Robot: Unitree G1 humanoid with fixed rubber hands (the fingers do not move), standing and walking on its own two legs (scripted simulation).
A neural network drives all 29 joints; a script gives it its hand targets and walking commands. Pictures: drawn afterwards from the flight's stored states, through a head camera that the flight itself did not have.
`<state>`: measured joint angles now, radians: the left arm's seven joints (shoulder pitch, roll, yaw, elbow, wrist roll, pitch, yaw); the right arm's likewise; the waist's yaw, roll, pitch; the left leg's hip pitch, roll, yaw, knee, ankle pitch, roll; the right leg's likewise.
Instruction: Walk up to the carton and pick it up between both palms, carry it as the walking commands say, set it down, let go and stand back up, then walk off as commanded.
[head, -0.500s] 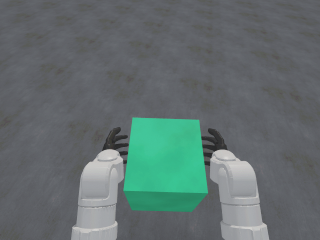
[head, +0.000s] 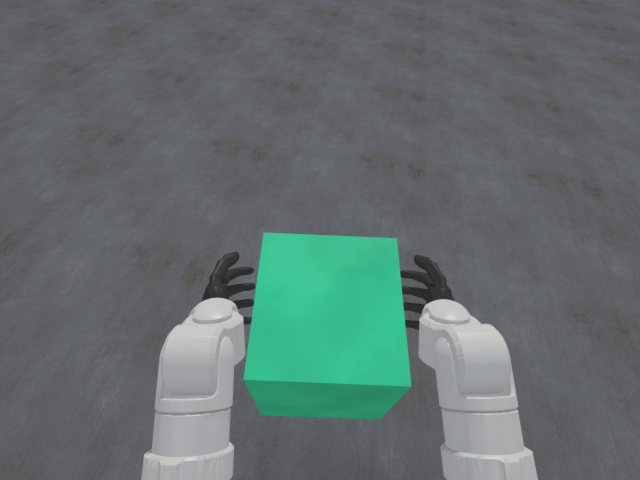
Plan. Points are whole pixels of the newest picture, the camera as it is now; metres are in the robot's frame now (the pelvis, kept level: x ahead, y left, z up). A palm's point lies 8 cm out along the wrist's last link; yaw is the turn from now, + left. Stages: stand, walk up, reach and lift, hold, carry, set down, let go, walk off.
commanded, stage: carry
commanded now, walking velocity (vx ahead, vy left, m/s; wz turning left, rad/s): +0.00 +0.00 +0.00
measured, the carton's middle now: (325, 331) +0.31 +0.01 +0.01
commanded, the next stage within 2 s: none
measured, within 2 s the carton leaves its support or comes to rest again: neither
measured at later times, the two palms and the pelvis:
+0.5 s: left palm (225, 307) +0.30 +0.13 +0.09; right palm (437, 309) +0.29 -0.13 +0.08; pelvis +0.01 +0.00 +0.00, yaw +0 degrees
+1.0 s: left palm (227, 303) +0.31 +0.13 +0.08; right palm (437, 305) +0.30 -0.13 +0.08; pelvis +0.02 -0.01 +0.00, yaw +0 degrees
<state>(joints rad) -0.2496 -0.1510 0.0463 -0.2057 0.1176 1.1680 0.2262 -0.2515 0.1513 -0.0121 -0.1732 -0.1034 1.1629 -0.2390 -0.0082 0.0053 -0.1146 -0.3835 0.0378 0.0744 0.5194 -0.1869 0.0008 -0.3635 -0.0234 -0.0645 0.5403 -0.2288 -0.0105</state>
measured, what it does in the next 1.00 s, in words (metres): stands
